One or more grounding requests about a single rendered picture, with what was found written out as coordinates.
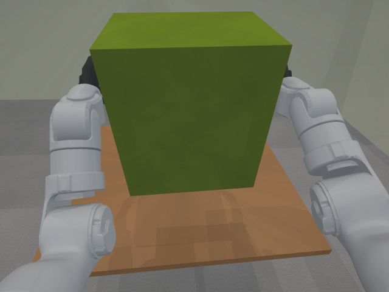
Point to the right robot upper arm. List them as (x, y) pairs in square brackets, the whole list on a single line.
[(354, 209)]

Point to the right robot forearm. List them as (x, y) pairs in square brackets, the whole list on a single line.
[(329, 149)]

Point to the left robot forearm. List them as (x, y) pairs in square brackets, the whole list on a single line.
[(75, 145)]

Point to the table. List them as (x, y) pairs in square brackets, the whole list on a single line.
[(213, 227)]

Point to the carton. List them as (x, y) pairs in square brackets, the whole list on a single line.
[(190, 96)]

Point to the robot left hand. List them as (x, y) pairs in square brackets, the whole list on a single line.
[(88, 75)]

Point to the robot right hand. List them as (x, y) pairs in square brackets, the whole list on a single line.
[(287, 73)]

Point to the left robot upper arm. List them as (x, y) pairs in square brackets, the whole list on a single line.
[(73, 239)]

